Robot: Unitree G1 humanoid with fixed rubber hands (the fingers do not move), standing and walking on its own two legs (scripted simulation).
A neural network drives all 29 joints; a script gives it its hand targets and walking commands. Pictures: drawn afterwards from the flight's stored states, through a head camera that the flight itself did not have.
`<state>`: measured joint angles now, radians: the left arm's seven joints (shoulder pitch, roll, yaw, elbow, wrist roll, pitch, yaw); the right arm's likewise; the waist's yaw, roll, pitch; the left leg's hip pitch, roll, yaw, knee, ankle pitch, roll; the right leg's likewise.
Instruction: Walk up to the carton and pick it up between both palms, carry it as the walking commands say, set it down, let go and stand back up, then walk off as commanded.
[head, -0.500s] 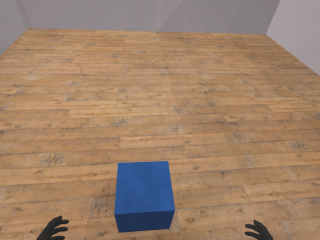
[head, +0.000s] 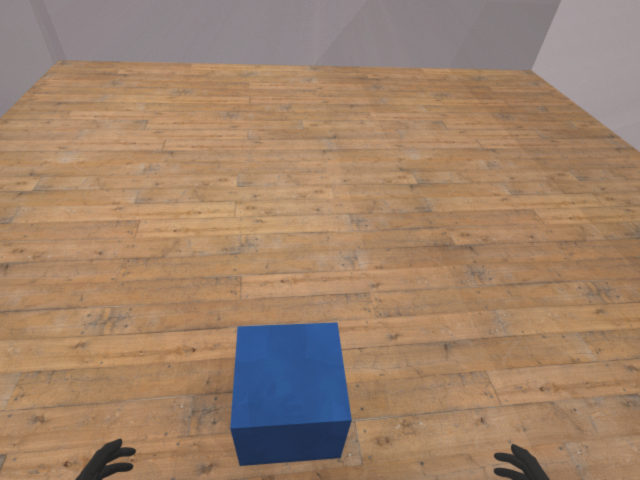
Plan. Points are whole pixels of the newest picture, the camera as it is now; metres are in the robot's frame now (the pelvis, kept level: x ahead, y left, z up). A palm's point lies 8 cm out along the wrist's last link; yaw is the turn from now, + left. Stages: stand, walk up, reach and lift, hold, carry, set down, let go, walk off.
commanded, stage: walk off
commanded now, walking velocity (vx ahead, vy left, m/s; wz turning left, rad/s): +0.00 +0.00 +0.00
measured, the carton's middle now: (289, 392) +0.52 +0.06 -0.63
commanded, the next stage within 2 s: stand in 0.38 s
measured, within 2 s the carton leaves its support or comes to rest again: neither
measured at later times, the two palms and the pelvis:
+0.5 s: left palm out of the picture +0.06 +0.22 -0.09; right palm out of the picture +0.09 -0.34 -0.10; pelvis -0.01 -0.06 +0.00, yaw -4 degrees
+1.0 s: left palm out of the picture +0.04 +0.25 -0.11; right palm out of the picture +0.08 -0.30 -0.09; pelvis -0.02 -0.03 +0.00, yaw -2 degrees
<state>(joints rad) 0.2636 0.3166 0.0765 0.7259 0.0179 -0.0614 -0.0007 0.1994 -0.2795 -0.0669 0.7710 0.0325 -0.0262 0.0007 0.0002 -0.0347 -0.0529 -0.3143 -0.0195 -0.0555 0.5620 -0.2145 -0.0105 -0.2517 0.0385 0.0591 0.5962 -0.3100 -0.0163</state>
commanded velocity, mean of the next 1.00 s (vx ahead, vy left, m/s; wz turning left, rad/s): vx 0.00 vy -0.06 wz -0.19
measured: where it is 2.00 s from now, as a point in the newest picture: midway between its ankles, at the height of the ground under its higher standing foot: outside the picture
